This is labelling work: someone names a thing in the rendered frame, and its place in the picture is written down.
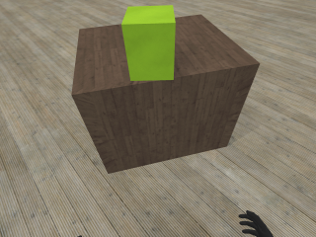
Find pedestal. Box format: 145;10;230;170
71;14;260;174

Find carton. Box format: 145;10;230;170
121;5;176;81

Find right robot hand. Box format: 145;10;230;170
238;210;274;237

